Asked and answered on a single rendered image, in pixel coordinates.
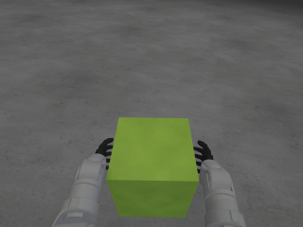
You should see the carton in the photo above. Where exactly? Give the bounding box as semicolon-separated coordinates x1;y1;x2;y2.
106;117;199;218

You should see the robot left hand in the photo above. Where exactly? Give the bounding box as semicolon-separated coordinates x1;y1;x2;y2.
96;138;114;170

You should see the left robot forearm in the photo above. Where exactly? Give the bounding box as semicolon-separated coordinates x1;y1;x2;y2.
51;153;107;227

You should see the right robot forearm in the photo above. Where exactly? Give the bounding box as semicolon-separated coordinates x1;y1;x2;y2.
199;159;246;227

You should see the robot right hand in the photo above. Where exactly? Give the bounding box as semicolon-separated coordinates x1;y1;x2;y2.
193;140;213;174

